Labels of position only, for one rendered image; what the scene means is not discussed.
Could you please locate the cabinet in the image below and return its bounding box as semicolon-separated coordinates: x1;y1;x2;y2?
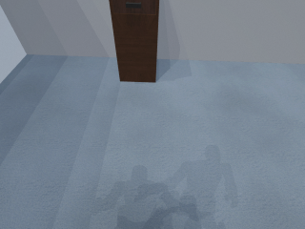
109;0;159;83

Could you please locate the drawer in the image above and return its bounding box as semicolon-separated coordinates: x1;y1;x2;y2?
112;0;156;14

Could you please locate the handle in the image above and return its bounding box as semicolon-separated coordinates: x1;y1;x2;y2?
126;1;141;9

